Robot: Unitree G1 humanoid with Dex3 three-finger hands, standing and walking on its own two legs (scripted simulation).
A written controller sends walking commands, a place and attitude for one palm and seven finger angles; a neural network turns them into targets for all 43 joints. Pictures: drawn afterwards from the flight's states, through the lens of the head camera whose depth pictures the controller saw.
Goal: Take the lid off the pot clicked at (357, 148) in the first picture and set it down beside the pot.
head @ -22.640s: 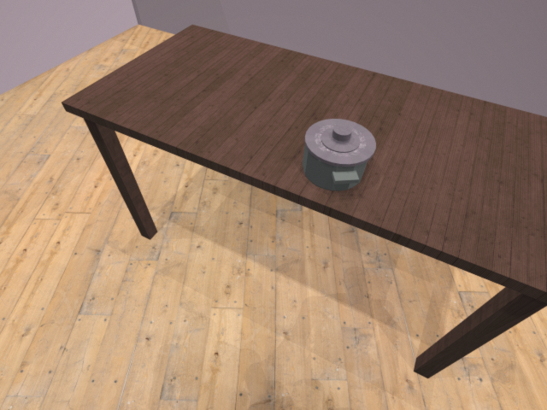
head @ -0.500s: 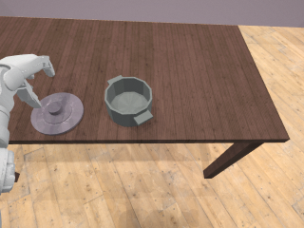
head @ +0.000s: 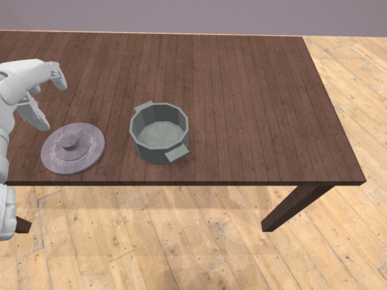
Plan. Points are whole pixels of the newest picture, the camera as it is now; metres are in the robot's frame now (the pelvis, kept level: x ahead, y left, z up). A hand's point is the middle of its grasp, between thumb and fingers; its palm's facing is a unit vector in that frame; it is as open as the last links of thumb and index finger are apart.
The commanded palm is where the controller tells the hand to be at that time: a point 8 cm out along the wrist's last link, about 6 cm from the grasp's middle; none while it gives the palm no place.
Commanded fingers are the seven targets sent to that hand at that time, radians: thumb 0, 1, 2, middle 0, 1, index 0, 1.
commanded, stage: draw the hand back to the body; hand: left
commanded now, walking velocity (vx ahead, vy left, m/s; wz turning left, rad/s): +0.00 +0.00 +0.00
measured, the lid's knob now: (69, 142) +0.47 +0.31 -0.04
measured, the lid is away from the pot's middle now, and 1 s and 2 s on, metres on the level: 0.23 0.23 0.23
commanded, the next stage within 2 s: none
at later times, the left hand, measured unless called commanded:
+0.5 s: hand (22, 134) +0.38 +0.31 +0.11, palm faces -0.39 -0.08 -0.92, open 10.8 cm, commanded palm +0.37 +0.30 +0.18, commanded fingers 0.00 0.16 0.29 -0.26 -1.03 -0.26 -1.03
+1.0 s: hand (35, 124) +0.37 +0.25 +0.16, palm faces +0.41 -0.87 -0.28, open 9.7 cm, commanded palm +0.31 +0.28 +0.18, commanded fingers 0.00 0.55 0.61 -0.23 -0.65 -0.23 -0.65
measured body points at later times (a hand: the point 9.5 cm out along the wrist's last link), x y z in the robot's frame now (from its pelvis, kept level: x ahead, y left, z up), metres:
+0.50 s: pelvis -0.01 -0.01 +0.00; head +0.05 -0.01 +0.45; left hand +0.40 +0.31 +0.16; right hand +0.12 -0.27 -0.12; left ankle -0.03 +0.08 -0.74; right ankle -0.02 -0.15 -0.74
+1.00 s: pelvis +0.01 -0.03 +0.01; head +0.03 -0.04 +0.46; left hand +0.34 +0.29 +0.18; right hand +0.14 -0.28 -0.10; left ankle -0.03 +0.08 -0.74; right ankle -0.02 -0.15 -0.74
